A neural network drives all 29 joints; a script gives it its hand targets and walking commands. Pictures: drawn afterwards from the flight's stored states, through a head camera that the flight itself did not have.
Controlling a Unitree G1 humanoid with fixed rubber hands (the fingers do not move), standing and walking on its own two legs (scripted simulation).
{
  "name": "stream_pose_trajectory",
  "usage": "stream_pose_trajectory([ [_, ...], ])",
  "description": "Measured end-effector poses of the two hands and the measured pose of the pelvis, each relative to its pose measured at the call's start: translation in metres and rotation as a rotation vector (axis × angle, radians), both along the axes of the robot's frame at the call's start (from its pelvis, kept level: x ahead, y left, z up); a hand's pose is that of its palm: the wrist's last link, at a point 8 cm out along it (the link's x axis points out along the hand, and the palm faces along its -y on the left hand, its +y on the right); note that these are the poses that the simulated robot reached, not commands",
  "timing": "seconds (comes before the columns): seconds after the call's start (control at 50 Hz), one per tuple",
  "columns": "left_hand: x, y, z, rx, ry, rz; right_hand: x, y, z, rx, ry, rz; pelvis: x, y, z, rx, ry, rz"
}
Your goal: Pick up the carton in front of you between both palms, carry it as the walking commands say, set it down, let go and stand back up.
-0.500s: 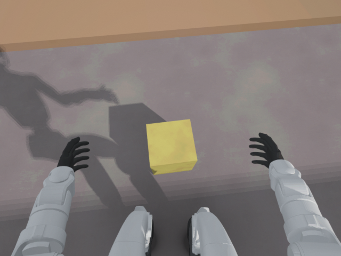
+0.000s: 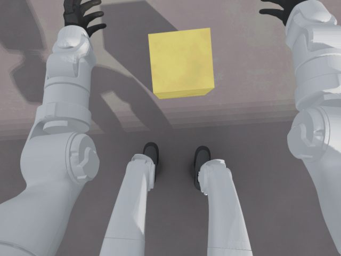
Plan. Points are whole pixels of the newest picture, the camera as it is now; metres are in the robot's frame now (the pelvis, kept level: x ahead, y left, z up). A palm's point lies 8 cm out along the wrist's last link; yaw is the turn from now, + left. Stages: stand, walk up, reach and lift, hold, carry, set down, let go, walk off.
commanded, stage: reach and lift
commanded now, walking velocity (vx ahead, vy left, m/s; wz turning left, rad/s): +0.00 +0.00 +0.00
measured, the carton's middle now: (180, 69) +0.55 +0.02 -0.53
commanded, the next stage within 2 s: none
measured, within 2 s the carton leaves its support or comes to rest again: leaves its support in 1.84 s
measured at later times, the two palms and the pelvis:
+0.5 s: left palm (112, 55) +0.52 +0.21 -0.28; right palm (248, 44) +0.57 -0.16 -0.28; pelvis +0.03 +0.00 -0.12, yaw +2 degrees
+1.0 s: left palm (130, 70) +0.52 +0.20 -0.46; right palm (229, 62) +0.57 -0.16 -0.46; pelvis -0.02 +0.00 -0.27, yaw +2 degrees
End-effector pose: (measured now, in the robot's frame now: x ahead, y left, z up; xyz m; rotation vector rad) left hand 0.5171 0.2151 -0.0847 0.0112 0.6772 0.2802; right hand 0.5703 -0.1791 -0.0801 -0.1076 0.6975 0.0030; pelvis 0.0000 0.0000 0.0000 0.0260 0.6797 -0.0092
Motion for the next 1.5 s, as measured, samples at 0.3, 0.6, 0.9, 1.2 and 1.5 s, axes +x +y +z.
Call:
stream_pose_trajectory([
  [0.3, 0.015, -0.005, -0.081, -0.006, -0.001, 0.007, 0.019, 0.015, -0.082, 0.013, -0.008, -0.005, 0.038, 0.001, -0.024, 0.005, 0.217, 0.006],
  [0.6, 0.005, -0.003, -0.245, 0.003, 0.004, -0.01, 0.0, 0.007, -0.256, -0.018, -0.014, -0.044, 0.008, 0.005, -0.171, 0.01, 0.214, 0.022],
  [0.9, 0.005, -0.012, -0.342, -0.03, 0.066, -0.021, 0.001, 0.02, -0.347, -0.004, 0.039, -0.027, -0.024, 0.001, -0.259, 0.016, 0.019, 0.025],
  [1.2, 0.014, -0.011, -0.378, -0.019, 0.037, -0.025, 0.01, 0.029, -0.384, -0.001, -0.004, 0.001, -0.01, 0.002, -0.287, 0.016, -0.049, 0.024],
  [1.5, 0.01, -0.043, -0.371, -0.072, 0.039, -0.082, -0.002, 0.049, -0.375, 0.015, 0.015, 0.02, -0.022, 0.004, -0.281, 0.011, -0.058, 0.027],
])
